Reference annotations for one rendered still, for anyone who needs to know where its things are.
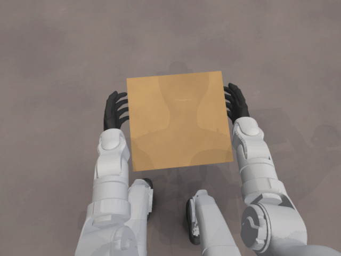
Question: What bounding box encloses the robot left hand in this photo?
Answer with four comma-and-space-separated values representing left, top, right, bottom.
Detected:
104, 91, 129, 131

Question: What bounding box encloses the right robot forearm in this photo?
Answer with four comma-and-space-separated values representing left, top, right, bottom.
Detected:
232, 117, 307, 235

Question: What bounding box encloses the robot right hand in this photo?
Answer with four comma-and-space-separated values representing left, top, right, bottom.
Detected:
224, 83, 250, 124

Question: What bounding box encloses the left robot upper arm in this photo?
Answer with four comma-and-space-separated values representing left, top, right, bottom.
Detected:
75, 225, 139, 256

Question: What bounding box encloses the left robot forearm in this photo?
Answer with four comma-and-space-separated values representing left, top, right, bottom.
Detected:
75, 129, 131, 254

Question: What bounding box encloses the left robot foot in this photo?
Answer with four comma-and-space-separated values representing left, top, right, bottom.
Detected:
142, 178, 153, 221

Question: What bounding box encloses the left robot thigh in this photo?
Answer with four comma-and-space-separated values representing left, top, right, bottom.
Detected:
124, 185, 153, 256

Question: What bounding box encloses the carton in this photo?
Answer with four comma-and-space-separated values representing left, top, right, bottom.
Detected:
127, 71, 233, 172

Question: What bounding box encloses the right robot upper arm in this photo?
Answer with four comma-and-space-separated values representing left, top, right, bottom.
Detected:
240, 203, 341, 256

